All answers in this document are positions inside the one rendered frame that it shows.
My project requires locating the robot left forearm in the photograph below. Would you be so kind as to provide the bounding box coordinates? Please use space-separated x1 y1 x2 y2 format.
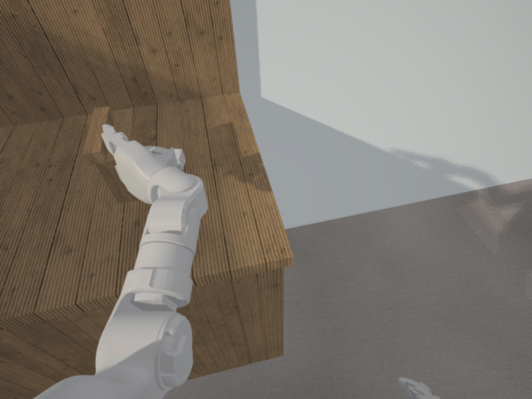
96 166 208 361

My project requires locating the right robot hand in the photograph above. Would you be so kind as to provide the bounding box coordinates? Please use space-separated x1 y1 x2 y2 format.
398 377 440 399

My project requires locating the left robot hand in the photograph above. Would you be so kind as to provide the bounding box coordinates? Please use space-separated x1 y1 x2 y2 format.
101 124 177 204

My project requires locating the left robot upper arm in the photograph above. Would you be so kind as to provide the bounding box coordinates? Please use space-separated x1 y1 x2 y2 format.
33 311 193 399

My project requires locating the tap lever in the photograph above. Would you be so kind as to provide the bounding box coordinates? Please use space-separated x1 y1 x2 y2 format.
174 149 185 170

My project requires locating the counter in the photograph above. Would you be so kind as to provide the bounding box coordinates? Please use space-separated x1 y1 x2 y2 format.
0 0 294 399

